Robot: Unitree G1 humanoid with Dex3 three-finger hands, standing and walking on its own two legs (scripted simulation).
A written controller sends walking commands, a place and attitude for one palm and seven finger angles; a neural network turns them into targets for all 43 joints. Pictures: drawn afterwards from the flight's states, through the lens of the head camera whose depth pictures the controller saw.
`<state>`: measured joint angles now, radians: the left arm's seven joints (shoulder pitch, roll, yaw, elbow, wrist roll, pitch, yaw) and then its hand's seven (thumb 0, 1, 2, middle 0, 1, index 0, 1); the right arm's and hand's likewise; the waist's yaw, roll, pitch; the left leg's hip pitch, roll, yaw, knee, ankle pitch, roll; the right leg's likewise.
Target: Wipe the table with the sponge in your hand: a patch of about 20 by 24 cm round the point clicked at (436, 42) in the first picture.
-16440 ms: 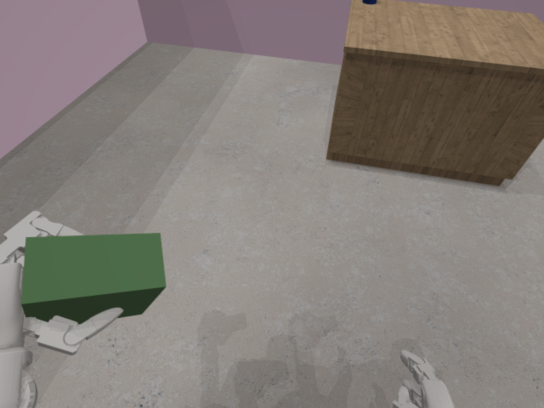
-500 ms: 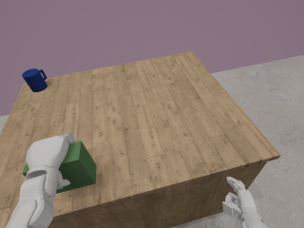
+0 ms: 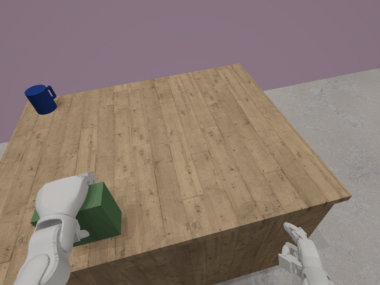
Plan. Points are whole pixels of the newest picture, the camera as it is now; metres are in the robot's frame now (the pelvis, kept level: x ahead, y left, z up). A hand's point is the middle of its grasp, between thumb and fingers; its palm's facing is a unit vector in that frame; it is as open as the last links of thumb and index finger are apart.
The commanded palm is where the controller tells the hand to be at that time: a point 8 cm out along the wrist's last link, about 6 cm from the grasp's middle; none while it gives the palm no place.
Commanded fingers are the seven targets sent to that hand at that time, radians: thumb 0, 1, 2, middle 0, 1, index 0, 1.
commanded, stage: move the sponge above the wiping area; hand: left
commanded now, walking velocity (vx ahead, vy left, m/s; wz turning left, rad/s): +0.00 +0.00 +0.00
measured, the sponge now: (85, 221) +0.22 +0.29 +0.00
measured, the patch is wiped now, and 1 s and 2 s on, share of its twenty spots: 0.00 0.00 0.00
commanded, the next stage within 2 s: lower the sponge onto the table in 1.10 s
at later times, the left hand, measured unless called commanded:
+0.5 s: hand (79, 216) +0.21 +0.29 +0.03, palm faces -0.06 -0.10 -0.99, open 10.2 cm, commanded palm +0.19 +0.28 +0.10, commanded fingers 0.00 0.10 1.30 -1.20 -1.60 -1.20 -1.60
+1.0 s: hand (79, 221) +0.20 +0.28 +0.03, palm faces -0.07 -0.10 -0.99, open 10.2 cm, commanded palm +0.19 +0.28 +0.10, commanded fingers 0.00 0.10 1.30 -1.20 -1.60 -1.20 -1.60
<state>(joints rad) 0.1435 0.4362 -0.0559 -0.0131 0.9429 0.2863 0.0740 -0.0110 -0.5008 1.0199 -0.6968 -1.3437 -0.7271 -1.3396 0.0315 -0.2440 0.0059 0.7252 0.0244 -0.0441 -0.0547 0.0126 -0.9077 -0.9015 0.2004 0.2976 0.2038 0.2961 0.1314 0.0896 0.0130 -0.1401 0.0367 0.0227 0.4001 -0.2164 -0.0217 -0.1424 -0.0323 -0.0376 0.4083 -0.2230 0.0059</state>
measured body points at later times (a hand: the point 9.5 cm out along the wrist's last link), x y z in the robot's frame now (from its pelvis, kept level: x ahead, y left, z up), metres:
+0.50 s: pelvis +0.00 +0.00 +0.00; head +0.00 -0.03 +0.45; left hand +0.21 +0.29 +0.09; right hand +0.24 -0.21 -0.09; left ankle +0.00 +0.13 -0.74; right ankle +0.00 -0.13 -0.74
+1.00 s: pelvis +0.00 +0.00 +0.00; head -0.01 -0.04 +0.45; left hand +0.20 +0.28 +0.09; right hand +0.24 -0.21 -0.09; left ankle +0.00 +0.13 -0.74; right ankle +0.00 -0.13 -0.74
